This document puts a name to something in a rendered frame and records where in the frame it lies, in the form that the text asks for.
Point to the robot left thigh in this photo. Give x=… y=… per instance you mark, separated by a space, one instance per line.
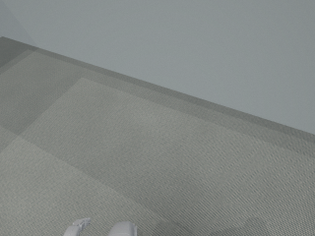
x=123 y=228

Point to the left robot hand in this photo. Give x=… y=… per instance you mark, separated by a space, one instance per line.
x=77 y=226

